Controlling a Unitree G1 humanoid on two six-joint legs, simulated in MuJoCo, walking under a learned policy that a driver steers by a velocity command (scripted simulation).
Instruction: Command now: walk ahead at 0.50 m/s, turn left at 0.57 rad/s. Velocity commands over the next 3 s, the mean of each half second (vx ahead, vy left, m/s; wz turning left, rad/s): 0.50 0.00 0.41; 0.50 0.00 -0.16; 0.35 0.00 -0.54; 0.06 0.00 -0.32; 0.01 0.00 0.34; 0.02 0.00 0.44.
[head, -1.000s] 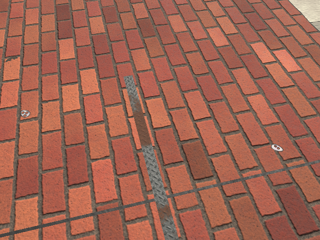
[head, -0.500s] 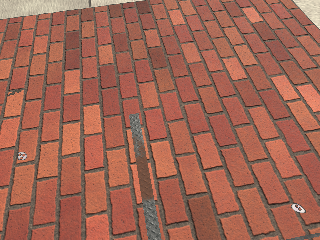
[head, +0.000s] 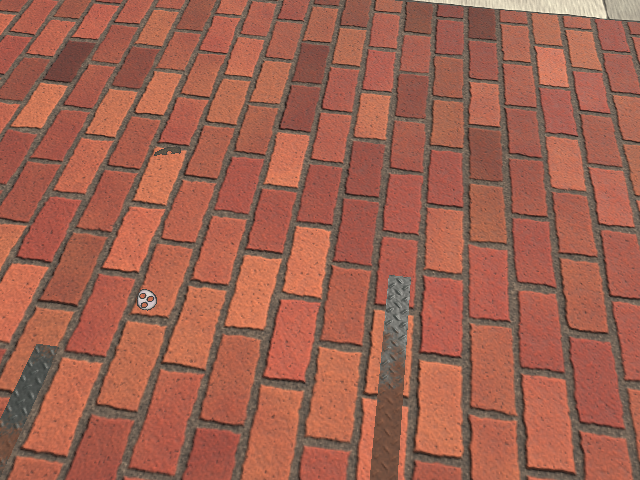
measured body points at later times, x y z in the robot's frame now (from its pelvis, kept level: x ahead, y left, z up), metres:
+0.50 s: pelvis +0.29 -0.04 +0.01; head +0.31 -0.04 +0.45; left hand +0.40 +0.25 -0.08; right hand +0.41 -0.30 -0.12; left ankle +0.13 +0.06 -0.63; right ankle +0.37 -0.12 -0.73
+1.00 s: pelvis +0.53 +0.05 +0.01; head +0.55 +0.07 +0.46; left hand +0.53 +0.33 -0.12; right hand +0.75 -0.18 -0.07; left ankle +0.58 +0.17 -0.73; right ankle +0.43 -0.10 -0.64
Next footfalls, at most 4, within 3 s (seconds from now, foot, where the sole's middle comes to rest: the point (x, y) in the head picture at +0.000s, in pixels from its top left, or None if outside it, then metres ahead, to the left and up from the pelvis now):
0.38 right None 0.41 -0.11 -0.76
0.90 left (254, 394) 0.62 0.17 -0.76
1.38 right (379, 298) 0.86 -0.11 -0.76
1.84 left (283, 279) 0.91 0.12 -0.76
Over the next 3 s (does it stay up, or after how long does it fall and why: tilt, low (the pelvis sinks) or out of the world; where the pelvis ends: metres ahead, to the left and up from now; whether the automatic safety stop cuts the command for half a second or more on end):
stays up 0.85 0.08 0.01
